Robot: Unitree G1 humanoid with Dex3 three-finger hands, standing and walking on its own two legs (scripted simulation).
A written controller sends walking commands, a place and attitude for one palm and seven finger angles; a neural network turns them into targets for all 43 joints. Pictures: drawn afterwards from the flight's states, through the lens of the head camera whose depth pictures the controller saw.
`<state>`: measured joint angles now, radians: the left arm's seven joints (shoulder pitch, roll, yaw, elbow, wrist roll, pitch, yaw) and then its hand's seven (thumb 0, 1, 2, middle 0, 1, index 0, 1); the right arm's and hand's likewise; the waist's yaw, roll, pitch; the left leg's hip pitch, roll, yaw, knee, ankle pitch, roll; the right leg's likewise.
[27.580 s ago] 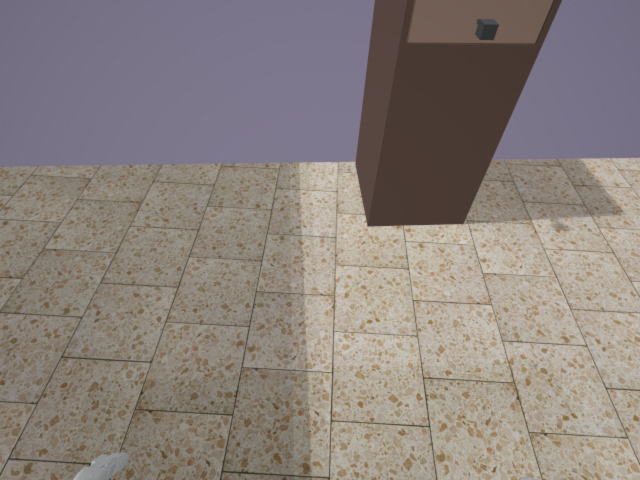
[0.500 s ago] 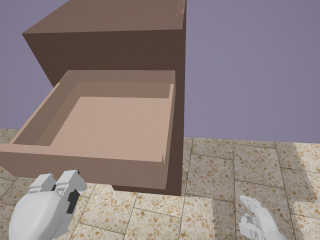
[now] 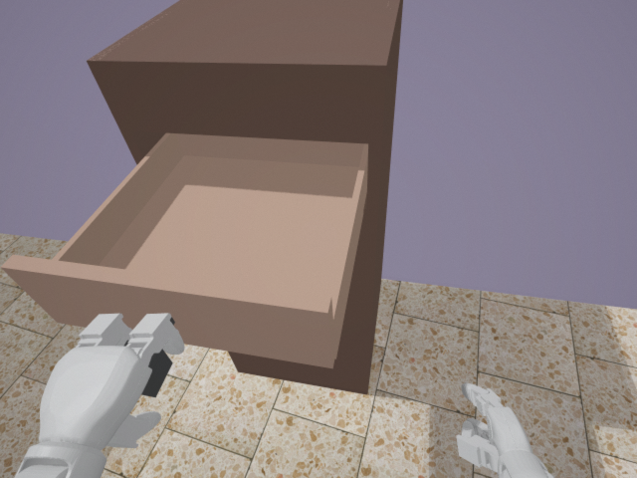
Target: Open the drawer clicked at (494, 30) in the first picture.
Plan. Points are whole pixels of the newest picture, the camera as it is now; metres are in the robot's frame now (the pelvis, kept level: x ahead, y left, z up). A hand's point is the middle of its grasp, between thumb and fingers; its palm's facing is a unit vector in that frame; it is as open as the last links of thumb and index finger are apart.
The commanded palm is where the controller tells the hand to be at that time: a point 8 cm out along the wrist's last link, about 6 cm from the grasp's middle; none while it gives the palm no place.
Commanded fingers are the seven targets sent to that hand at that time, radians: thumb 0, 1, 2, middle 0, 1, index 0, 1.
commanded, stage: open the thumb to release the handle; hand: left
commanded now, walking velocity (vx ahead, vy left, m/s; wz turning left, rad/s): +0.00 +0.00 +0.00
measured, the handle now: (151, 351) +0.21 +0.23 +0.10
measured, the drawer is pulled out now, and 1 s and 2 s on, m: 0.30 0.30 0.30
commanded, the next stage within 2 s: lift the hand off the handle in 0.12 s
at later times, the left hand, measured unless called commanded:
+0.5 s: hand (136, 393) +0.17 +0.23 +0.08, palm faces +0.08 -0.11 -0.99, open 13.5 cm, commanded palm +0.15 +0.23 +0.14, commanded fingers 0.00 -0.50 0.30 -0.30 -1.20 -0.30 -1.20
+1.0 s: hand (110, 355) +0.19 +0.24 +0.14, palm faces +0.14 -0.13 -0.98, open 13.3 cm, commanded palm +0.15 +0.24 +0.21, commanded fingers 0.00 -0.50 0.30 -0.30 -1.20 -0.30 -1.20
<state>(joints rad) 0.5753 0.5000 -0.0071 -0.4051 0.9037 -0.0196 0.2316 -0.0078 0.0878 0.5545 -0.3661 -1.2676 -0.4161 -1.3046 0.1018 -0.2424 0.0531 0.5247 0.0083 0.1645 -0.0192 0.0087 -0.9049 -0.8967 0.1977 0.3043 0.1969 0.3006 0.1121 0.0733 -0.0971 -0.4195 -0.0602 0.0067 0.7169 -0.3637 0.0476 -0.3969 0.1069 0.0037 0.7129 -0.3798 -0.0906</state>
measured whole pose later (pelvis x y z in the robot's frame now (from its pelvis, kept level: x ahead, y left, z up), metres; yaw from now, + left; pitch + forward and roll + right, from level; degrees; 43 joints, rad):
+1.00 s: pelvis +0.00 +0.02 +0.01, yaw +1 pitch +0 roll -1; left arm 0.45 0.52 -0.04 -0.54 0.86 0.13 0.07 0.00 -0.49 0.30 -0.32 -1.20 -0.42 -1.25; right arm 0.09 -0.27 0.05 0.52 0.03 0.19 -0.01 0.01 -0.91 -0.90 0.20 0.30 0.20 0.30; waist 0.12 0.11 -0.08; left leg -0.31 -0.08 0.00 0.61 -0.31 0.08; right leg -0.27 0.08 0.01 0.60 -0.33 -0.06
